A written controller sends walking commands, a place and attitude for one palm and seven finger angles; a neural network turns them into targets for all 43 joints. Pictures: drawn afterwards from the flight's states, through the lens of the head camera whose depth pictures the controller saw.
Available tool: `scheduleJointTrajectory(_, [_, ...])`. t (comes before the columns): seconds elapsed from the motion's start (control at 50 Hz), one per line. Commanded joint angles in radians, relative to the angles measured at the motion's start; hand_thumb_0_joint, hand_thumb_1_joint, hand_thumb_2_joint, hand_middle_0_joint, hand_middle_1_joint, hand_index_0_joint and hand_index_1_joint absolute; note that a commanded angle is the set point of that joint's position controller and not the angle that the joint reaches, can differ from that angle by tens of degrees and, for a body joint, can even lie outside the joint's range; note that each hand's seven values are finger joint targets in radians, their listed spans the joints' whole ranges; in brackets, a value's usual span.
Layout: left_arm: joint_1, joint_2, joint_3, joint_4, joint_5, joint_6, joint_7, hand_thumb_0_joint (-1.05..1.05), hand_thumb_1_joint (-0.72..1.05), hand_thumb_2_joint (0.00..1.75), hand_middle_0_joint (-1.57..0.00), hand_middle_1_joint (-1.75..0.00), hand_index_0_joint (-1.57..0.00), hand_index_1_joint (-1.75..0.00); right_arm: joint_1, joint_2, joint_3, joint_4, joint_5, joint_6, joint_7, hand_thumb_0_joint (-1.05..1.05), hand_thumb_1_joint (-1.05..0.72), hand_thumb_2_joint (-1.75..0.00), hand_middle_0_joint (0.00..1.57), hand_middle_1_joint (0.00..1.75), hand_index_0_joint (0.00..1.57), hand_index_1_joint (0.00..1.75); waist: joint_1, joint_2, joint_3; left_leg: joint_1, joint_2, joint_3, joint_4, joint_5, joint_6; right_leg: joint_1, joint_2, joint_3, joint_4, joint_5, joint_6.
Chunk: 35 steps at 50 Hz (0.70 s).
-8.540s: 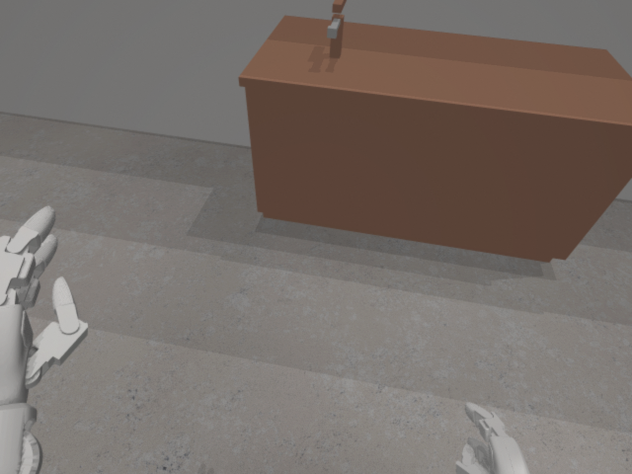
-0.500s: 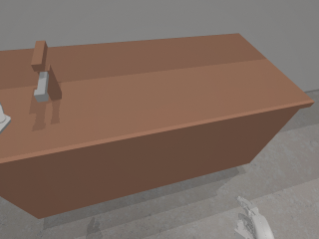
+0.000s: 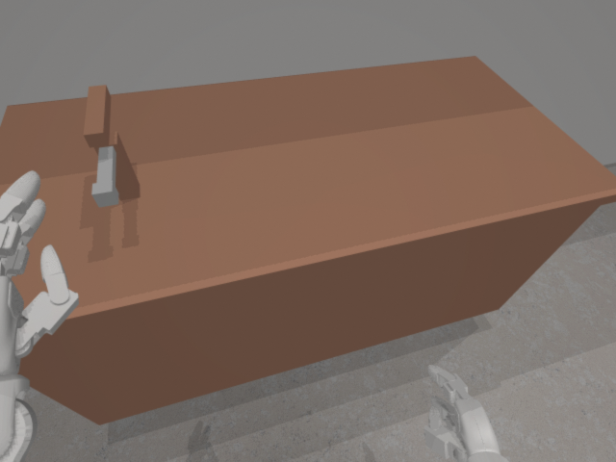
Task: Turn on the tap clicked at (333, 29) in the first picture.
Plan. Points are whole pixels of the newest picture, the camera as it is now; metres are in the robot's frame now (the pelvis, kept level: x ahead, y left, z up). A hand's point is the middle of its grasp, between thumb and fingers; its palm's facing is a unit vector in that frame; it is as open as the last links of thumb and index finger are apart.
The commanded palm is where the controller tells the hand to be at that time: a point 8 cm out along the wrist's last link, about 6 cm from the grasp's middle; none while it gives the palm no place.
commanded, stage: come to a stop and stand still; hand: left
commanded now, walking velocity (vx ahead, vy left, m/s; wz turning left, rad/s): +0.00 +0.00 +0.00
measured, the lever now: (105, 194) +0.44 +0.36 +0.05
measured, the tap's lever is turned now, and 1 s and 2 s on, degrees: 0 0 0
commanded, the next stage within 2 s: look again from close up in 0.02 s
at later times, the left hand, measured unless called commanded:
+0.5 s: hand (87, 312) +0.21 +0.23 +0.16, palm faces +0.42 -0.84 -0.34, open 7.4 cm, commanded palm +0.15 +0.26 +0.18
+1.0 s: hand (100, 268) +0.25 +0.24 +0.16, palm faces +0.42 -0.83 -0.38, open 7.4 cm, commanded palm +0.19 +0.28 +0.18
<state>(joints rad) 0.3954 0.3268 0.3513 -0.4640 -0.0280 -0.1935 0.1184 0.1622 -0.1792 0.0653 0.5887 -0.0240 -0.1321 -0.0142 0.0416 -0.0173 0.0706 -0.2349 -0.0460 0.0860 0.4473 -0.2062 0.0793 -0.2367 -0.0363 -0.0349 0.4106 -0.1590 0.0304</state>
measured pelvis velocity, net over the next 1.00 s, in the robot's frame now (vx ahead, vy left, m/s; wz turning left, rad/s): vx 0.04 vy -0.01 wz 0.04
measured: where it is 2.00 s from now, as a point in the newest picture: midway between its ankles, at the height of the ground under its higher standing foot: outside the picture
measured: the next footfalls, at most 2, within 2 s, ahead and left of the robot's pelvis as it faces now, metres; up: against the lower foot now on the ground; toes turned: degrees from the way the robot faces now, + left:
right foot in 1.40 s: +0.16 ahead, -0.06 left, +0.00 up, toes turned +2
left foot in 1.70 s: +0.19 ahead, +0.20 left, +0.00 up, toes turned +4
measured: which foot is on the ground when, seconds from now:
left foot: down 0.00-1.00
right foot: down 0.00-1.00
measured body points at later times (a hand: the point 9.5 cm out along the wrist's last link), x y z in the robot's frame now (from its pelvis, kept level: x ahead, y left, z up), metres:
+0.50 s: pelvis +0.00 -0.02 +0.00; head +0.01 -0.01 +0.45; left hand +0.18 +0.27 +0.18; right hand +0.18 -0.24 -0.07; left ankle +0.03 +0.06 -0.74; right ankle +0.04 -0.14 -0.74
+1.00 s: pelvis +0.04 -0.01 -0.02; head +0.07 +0.00 +0.43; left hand +0.22 +0.28 +0.18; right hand +0.23 -0.23 -0.09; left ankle +0.03 +0.06 -0.74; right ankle +0.04 -0.14 -0.74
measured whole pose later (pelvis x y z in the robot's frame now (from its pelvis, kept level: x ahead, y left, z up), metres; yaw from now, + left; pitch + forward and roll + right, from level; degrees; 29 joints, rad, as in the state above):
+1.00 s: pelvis +0.04 -0.01 -0.02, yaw +2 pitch -1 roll -2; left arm 0.46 0.37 0.37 -0.51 -0.07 -0.21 0.14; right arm 0.19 -0.22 0.02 0.59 0.00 -0.11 -0.03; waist 0.00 0.01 0.05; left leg -0.28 -0.04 0.03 0.67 -0.38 0.07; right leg -0.25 -0.03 -0.07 0.61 -0.34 0.01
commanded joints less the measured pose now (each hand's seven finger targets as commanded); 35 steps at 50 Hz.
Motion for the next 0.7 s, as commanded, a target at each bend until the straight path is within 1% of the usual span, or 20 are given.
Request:
scheduleJointTrajectory(0.0, [-0.063,0.174,0.102,-0.226,-0.006,-0.054,0.016,0.0,0.9,0.9,-0.2,-0.3,-0.2,-0.3,-0.078,-0.146,-0.074,-0.165,0.007,-0.031,-0.02,0.0,-0.9,-0.9,0.2,0.3,0.2,0.3,-0.017,0.082,-0.2,0.036,0.129,-0.125,-0.116,0.167,-0.114,0.112,0.014,0.012,-0.013,0.103,-0.041])
scheduleJointTrajectory(0.04, [-0.058,0.188,0.114,-0.248,-0.01,-0.05,0.018,0.0,0.9,0.9,-0.2,-0.3,-0.2,-0.3,-0.084,-0.147,-0.075,-0.17,0.008,-0.028,-0.022,0.0,-0.9,-0.9,0.2,0.3,0.2,0.3,-0.017,0.088,-0.205,0.033,0.118,-0.118,-0.112,0.172,-0.112,0.125,0.013,0.016,-0.015,0.124,-0.044])
scheduleJointTrajectory(0.06, [-0.054,0.166,0.095,-0.253,-0.013,-0.049,0.017,0.0,0.9,0.9,-0.2,-0.3,-0.2,-0.3,-0.081,-0.143,-0.073,-0.171,0.009,-0.026,-0.022,0.0,-0.9,-0.9,0.2,0.3,0.2,0.3,-0.018,0.092,-0.209,0.04,0.119,-0.115,-0.105,0.19,-0.113,0.127,0.012,0.013,-0.015,0.135,-0.044])
scheduleJointTrajectory(0.1, [-0.048,0.166,0.09,-0.26,-0.017,-0.047,0.019,0.0,0.9,0.9,-0.2,-0.3,-0.2,-0.3,-0.083,-0.149,-0.073,-0.174,0.01,-0.025,-0.023,0.0,-0.9,-0.9,0.2,0.3,0.2,0.3,-0.016,0.114,-0.202,0.034,0.117,-0.119,-0.112,0.179,-0.115,0.125,0.015,0.016,-0.018,0.124,-0.043])
scheduleJointTrajectory(0.14, [-0.029,0.187,0.114,-0.245,-0.019,-0.043,0.024,0.0,0.9,0.9,-0.2,-0.3,-0.2,-0.3,-0.084,-0.15,-0.075,-0.175,0.009,-0.022,-0.025,0.0,-0.9,-0.9,0.2,0.3,0.2,0.3,-0.015,0.093,-0.203,0.025,0.112,-0.12,-0.112,0.159,-0.111,0.135,0.011,0.021,-0.029,0.127,-0.044])
scheduleJointTrajectory(0.18, [-0.033,0.163,0.09,-0.233,-0.022,-0.042,0.024,0.0,0.9,0.9,-0.2,-0.3,-0.2,-0.3,-0.084,-0.149,-0.074,-0.176,0.01,-0.021,-0.028,0.0,-0.9,-0.9,0.2,0.3,0.2,0.3,-0.018,0.07,-0.192,0.015,0.108,-0.115,-0.107,0.104,-0.099,0.13,0.001,0.035,-0.048,0.121,-0.045])
scheduleJointTrajectory(0.24, [-0.034,0.181,0.101,-0.23,-0.022,-0.041,0.03,0.0,0.9,0.9,-0.2,-0.3,-0.2,-0.3,-0.085,-0.155,-0.079,-0.17,0.011,-0.02,-0.033,0.0,-0.9,-0.9,0.2,0.3,0.2,0.3,-0.019,0.086,-0.187,0.003,0.101,-0.121,-0.117,0.054,-0.092,0.13,0.0,0.043,-0.063,0.097,-0.046])
scheduleJointTrajectory(0.26, [-0.033,0.158,0.082,-0.226,-0.023,-0.042,0.028,0.0,0.9,0.9,-0.2,-0.3,-0.2,-0.3,-0.082,-0.15,-0.077,-0.171,0.012,-0.02,-0.034,0.0,-0.9,-0.9,0.2,0.3,0.2,0.3,-0.02,0.072,-0.187,0.005,0.102,-0.12,-0.116,0.045,-0.09,0.13,0.0,0.041,-0.064,0.09,-0.045])
scheduleJointTrajectory(0.32, [-0.037,0.172,0.087,-0.227,-0.022,-0.043,0.032,0.0,0.9,0.9,-0.2,-0.3,-0.2,-0.3,-0.083,-0.156,-0.078,-0.171,0.012,-0.02,-0.039,0.0,-0.9,-0.9,0.2,0.3,0.2,0.3,-0.019,0.081,-0.175,-0.018,0.095,-0.123,-0.129,0.002,-0.085,0.133,0.005,0.041,-0.078,0.063,-0.042])
scheduleJointTrajectory(0.34, [-0.036,0.186,0.097,-0.232,-0.022,-0.042,0.034,0.0,0.9,0.9,-0.2,-0.3,-0.2,-0.3,-0.086,-0.16,-0.08,-0.17,0.011,-0.02,-0.04,0.0,-0.9,-0.9,0.2,0.3,0.2,0.3,-0.019,0.09,-0.174,-0.016,0.092,-0.125,-0.125,0.013,-0.085,0.134,0.003,0.043,-0.082,0.068,-0.045])
scheduleJointTrajectory(0.38, [-0.027,0.171,0.083,-0.231,-0.024,-0.042,0.033,0.0,0.9,0.9,-0.2,-0.3,-0.2,-0.3,-0.086,-0.156,-0.078,-0.171,0.012,-0.02,-0.04,0.0,-0.9,-0.9,0.2,0.3,0.2,0.3,-0.019,0.077,-0.178,-0.008,0.091,-0.123,-0.121,0.027,-0.083,0.136,0.002,0.043,-0.084,0.079,-0.044])
scheduleJointTrajectory(0.4, [-0.021,0.168,0.08,-0.221,-0.026,-0.041,0.034,0.0,0.9,0.9,-0.2,-0.3,-0.2,-0.3,-0.084,-0.155,-0.078,-0.17,0.013,-0.02,-0.041,0.0,-0.9,-0.9,0.2,0.3,0.2,0.3,-0.019,0.063,-0.169,-0.011,0.09,-0.123,-0.122,0.01,-0.083,0.127,0.001,0.042,-0.094,0.06,-0.042])
scheduleJointTrajectory(0.44, [-0.025,0.188,0.094,-0.229,-0.025,-0.041,0.036,0.0,0.9,0.9,-0.2,-0.3,-0.2,-0.3,-0.088,-0.16,-0.08,-0.168,0.012,-0.021,-0.044,0.0,-0.9,-0.9,0.2,0.3,0.2,0.3,-0.019,0.084,-0.163,-0.018,0.084,-0.127,-0.128,0.001,-0.084,0.124,0.003,0.043,-0.101,0.042,-0.042])
scheduleJointTrajectory(0.46, [-0.01,0.173,0.083,-0.206,-0.027,-0.042,0.036,0.0,0.9,0.9,-0.2,-0.3,-0.2,-0.3,-0.085,-0.155,-0.078,-0.165,0.01,-0.019,-0.044,0.0,-0.9,-0.9,0.2,0.3,0.2,0.3,-0.02,0.071,-0.162,-0.025,0.088,-0.127,-0.125,-0.04,-0.079,0.127,-0.003,0.044,-0.1,0.004,-0.045])
scheduleJointTrajectory(0.52, [-0.014,0.174,0.079,-0.189,-0.027,-0.043,0.037,0.0,0.9,0.9,-0.2,-0.3,-0.2,-0.3,-0.078,-0.159,-0.088,-0.162,0.009,-0.017,-0.045,0.0,-0.9,-0.9,0.2,0.3,0.2,0.3,-0.029,0.032,-0.138,-0.057,0.079,-0.125,-0.103,-0.222,-0.057,0.078,-0.018,0.075,-0.122,-0.207,-0.056])
scheduleJointTrajectory(0.54, [-0.023,0.198,0.096,-0.204,-0.027,-0.044,0.039,0.0,0.9,0.9,-0.2,-0.3,-0.2,-0.3,-0.086,-0.165,-0.092,-0.16,0.005,-0.018,-0.047,0.0,-0.9,-0.9,0.2,0.3,0.2,0.3,-0.03,0.041,-0.135,-0.061,0.074,-0.127,-0.089,-0.252,-0.052,0.061,-0.025,0.091,-0.127,-0.257,-0.065])
scheduleJointTrajectory(0.56, [-0.035,0.177,0.076,-0.211,-0.027,-0.047,0.038,0.0,0.9,0.9,-0.2,-0.3,-0.2,-0.3,-0.081,-0.159,-0.089,-0.159,0.007,-0.019,-0.049,0.0,-0.9,-0.9,0.2,0.3,0.2,0.3,-0.036,0.048,-0.123,-0.067,0.075,-0.132,-0.079,-0.278,-0.046,0.042,-0.032,0.098,-0.12,-0.291,-0.071])
scheduleJointTrajectory(0.6, [-0.045,0.181,0.077,-0.206,-0.025,-0.048,0.04,0.0,0.9,0.9,-0.2,-0.3,-0.2,-0.3,-0.076,-0.16,-0.09,-0.155,0.007,-0.021,-0.05,0.0,-0.9,-0.9,0.2,0.3,0.2,0.3,-0.037,0.051,-0.104,-0.086,0.072,-0.142,-0.068,-0.314,-0.038,0.02,-0.03,0.106,-0.104,-0.329,-0.077])
scheduleJointTrajectory(0.64, [-0.05,0.205,0.102,-0.204,-0.026,-0.051,0.042,0.0,0.9,0.9,-0.2,-0.3,-0.2,-0.3,-0.084,-0.164,-0.09,-0.151,0.005,-0.024,-0.052,0.0,-0.9,-0.9,0.2,0.3,0.2,0.3,-0.036,0.046,-0.099,-0.1,0.071,-0.154,-0.05,-0.29,-0.032,0.024,-0.036,0.117,-0.083,-0.307,-0.087])
scheduleJointTrajectory(0.68, [-0.047,0.188,0.089,-0.192,-0.026,-0.057,0.04,0.0,0.9,0.9,-0.2,-0.3,-0.2,-0.3,-0.075,-0.16,-0.09,-0.148,0.01,-0.026,-0.05,0.0,-0.9,-0.9,0.2,0.3,0.2,0.3,-0.036,0.039,-0.1,-0.114,0.075,-0.165,-0.036,-0.281,-0.026,0.036,-0.041,0.114,-0.049,-0.289,-0.091])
